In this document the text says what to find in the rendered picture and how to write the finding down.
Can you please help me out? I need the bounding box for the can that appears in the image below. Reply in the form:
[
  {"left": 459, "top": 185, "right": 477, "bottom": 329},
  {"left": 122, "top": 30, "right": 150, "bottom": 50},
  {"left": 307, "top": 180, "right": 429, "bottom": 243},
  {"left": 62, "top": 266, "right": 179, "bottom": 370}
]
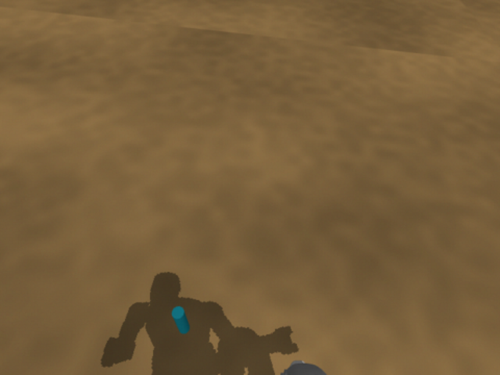
[{"left": 172, "top": 306, "right": 190, "bottom": 334}]

